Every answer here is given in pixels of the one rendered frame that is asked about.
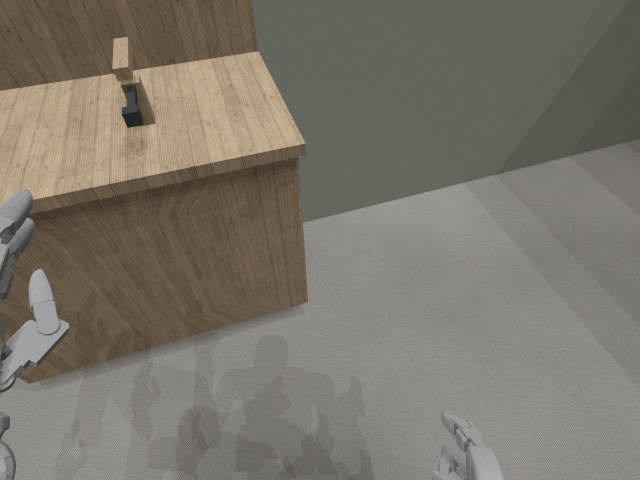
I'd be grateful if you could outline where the counter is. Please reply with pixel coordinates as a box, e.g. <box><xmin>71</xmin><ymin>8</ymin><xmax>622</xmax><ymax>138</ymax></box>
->
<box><xmin>0</xmin><ymin>0</ymin><xmax>308</xmax><ymax>384</ymax></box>

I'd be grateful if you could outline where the robot right hand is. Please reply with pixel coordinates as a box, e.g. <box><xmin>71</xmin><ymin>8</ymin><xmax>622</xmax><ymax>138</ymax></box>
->
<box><xmin>433</xmin><ymin>411</ymin><xmax>505</xmax><ymax>480</ymax></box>

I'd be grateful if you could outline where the robot left hand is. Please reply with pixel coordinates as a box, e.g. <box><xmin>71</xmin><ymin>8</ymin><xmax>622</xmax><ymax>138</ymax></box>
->
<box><xmin>0</xmin><ymin>189</ymin><xmax>69</xmax><ymax>394</ymax></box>

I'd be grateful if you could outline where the tap lever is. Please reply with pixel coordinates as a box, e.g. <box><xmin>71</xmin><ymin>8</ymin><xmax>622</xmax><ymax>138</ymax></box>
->
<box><xmin>122</xmin><ymin>85</ymin><xmax>144</xmax><ymax>128</ymax></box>

